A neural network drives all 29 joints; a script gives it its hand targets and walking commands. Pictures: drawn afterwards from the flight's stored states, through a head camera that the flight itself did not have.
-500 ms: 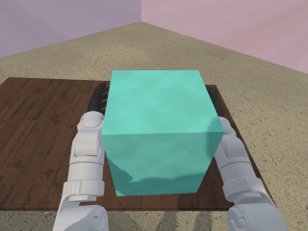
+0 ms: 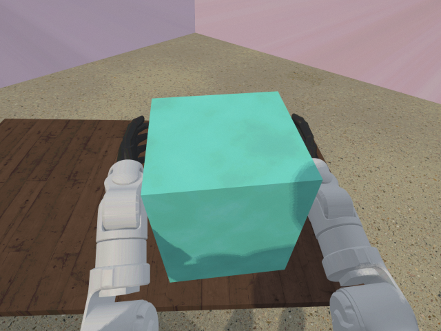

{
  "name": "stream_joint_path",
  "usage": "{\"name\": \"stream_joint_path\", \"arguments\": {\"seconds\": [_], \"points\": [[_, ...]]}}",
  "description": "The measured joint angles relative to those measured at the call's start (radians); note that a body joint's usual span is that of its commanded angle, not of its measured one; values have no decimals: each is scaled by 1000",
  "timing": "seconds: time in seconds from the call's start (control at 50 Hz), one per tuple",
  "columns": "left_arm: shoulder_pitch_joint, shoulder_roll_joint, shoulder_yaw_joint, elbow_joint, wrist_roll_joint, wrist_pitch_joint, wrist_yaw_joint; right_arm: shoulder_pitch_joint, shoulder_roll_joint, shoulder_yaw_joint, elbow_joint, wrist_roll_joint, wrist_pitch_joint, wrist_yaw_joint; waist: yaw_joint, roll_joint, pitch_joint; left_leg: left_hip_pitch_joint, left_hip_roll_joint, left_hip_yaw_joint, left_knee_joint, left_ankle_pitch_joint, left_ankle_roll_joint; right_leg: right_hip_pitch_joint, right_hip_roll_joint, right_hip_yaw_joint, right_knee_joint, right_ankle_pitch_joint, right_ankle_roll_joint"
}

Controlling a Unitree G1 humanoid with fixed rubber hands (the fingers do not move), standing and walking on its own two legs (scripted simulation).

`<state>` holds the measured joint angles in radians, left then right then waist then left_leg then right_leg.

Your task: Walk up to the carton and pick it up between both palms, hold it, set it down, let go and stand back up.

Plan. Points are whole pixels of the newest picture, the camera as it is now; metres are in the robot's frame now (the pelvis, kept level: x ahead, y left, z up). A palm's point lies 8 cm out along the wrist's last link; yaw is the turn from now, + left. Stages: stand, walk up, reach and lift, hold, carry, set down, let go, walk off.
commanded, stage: reach and lift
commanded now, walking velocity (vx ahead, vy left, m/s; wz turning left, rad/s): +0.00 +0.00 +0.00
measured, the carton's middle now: (222, 189) +0.32 -0.01 +0.14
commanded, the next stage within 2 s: hold in 0.14 s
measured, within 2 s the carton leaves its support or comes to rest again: neither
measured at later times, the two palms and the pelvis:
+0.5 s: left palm (124, 153) +0.35 +0.15 +0.21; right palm (308, 149) +0.35 -0.15 +0.21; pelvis -0.02 +0.00 +0.00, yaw -1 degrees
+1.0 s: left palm (125, 151) +0.35 +0.15 +0.21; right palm (306, 149) +0.35 -0.15 +0.20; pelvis -0.01 +0.00 +0.00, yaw -1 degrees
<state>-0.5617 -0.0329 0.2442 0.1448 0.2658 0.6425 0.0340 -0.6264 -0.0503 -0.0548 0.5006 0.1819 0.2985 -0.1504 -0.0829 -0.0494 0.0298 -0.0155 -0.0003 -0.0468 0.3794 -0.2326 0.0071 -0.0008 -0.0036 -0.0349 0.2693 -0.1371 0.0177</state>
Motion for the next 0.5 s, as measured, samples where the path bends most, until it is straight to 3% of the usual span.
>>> {"name": "stream_joint_path", "arguments": {"seconds": [0.18,0.34,0.5], "points": [[56,7,-19,-89,-42,13,-10,68,8,24,-118,23,21,-28,-14,14,0,-2,-2,-4,10,-1,0,1,-1,-2,8,-2,2],[-68,5,23,26,-13,35,-24,-14,1,-20,-21,-9,31,-9,12,2,3,-12,-5,20,-11,26,4,-34,-4,22,23,14,1],[-88,13,35,16,-22,30,-17,-61,2,-32,-18,-4,38,-8,27,-7,-21,-30,0,15,-10,34,-1,-45,1,17,11,28,-4]]}}
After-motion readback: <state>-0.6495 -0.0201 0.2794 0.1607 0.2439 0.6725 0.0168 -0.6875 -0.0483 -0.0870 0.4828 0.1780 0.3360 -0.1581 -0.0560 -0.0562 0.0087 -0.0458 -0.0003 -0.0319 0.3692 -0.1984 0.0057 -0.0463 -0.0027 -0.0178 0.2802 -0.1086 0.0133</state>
